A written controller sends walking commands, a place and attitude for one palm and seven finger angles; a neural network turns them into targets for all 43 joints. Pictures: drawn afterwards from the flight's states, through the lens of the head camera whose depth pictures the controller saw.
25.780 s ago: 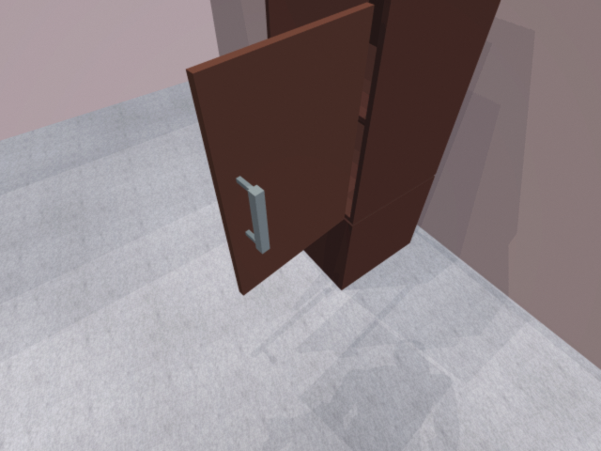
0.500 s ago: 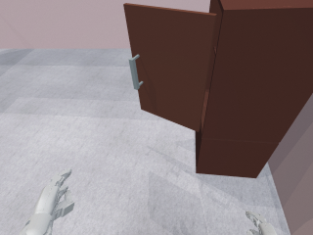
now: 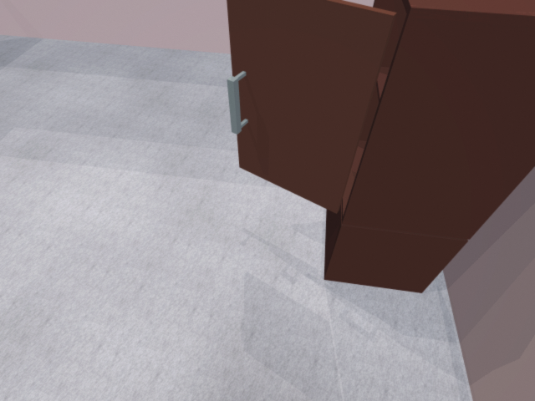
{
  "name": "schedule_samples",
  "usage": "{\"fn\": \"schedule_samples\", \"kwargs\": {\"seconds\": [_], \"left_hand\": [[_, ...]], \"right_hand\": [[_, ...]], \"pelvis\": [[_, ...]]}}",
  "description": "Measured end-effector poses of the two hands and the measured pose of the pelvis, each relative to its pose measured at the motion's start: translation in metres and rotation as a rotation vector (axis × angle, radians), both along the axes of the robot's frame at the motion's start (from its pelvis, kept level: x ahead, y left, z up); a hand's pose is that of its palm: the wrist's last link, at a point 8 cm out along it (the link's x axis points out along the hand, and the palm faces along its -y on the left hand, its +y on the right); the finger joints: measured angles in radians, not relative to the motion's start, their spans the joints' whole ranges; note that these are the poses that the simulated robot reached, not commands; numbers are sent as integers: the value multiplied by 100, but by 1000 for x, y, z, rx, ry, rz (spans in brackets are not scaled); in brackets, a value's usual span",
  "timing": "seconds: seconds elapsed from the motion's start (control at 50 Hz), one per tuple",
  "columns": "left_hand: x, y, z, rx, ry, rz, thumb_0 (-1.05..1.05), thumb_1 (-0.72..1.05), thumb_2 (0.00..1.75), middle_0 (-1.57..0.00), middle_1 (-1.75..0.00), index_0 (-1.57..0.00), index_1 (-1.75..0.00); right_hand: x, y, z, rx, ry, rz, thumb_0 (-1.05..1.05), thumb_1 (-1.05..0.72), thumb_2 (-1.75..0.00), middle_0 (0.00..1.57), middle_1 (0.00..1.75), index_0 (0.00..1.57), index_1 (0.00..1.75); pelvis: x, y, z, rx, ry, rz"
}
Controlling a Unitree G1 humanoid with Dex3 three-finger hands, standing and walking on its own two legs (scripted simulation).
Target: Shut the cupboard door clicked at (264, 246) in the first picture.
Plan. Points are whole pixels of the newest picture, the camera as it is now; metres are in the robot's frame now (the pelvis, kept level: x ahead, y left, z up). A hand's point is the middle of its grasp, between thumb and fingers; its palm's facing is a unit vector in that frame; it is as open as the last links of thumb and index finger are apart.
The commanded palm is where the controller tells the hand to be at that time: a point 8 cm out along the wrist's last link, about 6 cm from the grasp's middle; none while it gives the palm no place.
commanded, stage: let the arm hang, fingers relaxed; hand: left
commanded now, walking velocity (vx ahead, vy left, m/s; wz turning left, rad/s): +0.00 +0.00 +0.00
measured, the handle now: (239, 103) +0.86 +0.14 -0.05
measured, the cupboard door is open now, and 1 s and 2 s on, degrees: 65 65 65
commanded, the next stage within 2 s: look to check the result in 0.44 s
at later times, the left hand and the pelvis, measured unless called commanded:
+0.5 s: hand out of the picture -0.02 +0.15 -0.18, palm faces -0.01 -0.99 -0.16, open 7.4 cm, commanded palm none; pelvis +0.01 +0.00 +0.00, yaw -1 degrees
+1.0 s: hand out of the picture -0.01 +0.15 -0.18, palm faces -0.01 -0.98 -0.18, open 7.4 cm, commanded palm none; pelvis +0.03 -0.02 +0.00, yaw -1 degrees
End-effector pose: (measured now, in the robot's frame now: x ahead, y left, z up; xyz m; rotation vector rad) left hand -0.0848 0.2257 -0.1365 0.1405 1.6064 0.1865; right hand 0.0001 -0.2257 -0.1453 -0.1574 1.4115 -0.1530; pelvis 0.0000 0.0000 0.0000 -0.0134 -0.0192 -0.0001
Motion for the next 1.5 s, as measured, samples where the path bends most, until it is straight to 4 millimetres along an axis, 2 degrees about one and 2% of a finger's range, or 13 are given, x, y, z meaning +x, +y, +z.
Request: {"fn": "schedule_samples", "kwargs": {"seconds": [0.14,0.26,0.34,0.52,0.66,0.84,1.1,1.3,1.4,1.5], "left_hand": [[27,1,-4,5,-79,-26,1,92,90,-20,-30,-20,-30],[54,-8,-10,-24,-149,-50,1,91,90,-20,-30,-19,-30],[65,-16,-12,-43,-168,-60,0,91,90,-20,-30,-20,-30],[67,-21,-12,-49,-140,-62,0,91,90,-20,-30,-20,-30],[62,-19,-9,-31,-102,-57,0,91,90,-20,-30,-20,-30],[65,-21,-8,-19,-91,-53,0,91,90,-20,-30,-20,-30],[86,-34,-10,-25,-124,-54,0,91,90,-20,-30,-20,-30],[96,-41,-15,-16,-150,-25,0,91,90,-20,-30,-20,-30],[92,-35,-25,-3,-172,38,0,91,90,-20,-30,-20,-30],[89,-19,-37,5,-173,91,1,91,90,-20,-30,-20,-30]], "right_hand": [[5,2,0,4,-32,-20,1,-92,-90,20,30,20,30],[1,-2,3,-9,-34,-36,0,-92,-90,20,30,20,30],[-5,-4,5,-15,-18,-47,0,-91,-90,20,30,20,30],[-20,-3,5,-9,38,-67,0,-91,-90,20,30,20,30],[-21,0,2,7,62,-71,0,-91,-90,20,30,20,30],[-3,-5,1,11,43,-59,0,-91,-90,20,30,20,30],[28,-21,2,-8,-5,-38,0,-91,-90,20,30,20,30],[35,-28,-2,-6,3,-19,0,-91,-90,20,30,20,30],[38,-27,-11,-8,50,22,0,-91,-90,20,30,20,30],[68,-23,-11,-31,37,75,1,-91,-90,20,30,20,30]], "pelvis": [[2,1,1,11,-10,-12],[3,0,2,16,-9,-18],[4,-2,2,17,-5,-20],[9,-5,2,18,-1,-22],[15,-8,2,19,1,-24],[22,-13,2,24,2,-24],[33,-22,2,29,3,-23],[35,-29,-3,28,2,9],[36,-27,-13,5,-8,71],[44,-17,-22,15,-13,136]]}}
